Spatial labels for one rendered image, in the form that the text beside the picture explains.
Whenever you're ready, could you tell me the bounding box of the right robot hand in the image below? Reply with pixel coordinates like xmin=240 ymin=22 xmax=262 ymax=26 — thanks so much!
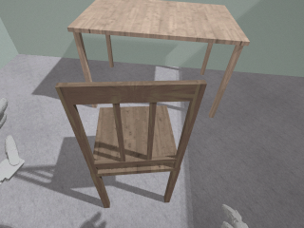
xmin=220 ymin=204 xmax=249 ymax=228

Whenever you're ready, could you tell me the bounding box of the left robot hand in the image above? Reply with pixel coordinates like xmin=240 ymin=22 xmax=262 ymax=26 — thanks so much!
xmin=0 ymin=97 xmax=25 ymax=185

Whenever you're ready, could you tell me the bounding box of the table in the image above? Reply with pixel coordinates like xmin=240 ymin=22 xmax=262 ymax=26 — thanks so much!
xmin=67 ymin=0 xmax=250 ymax=118

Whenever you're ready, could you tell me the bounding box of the chair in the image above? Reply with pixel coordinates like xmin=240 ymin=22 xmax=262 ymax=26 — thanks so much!
xmin=55 ymin=80 xmax=207 ymax=208

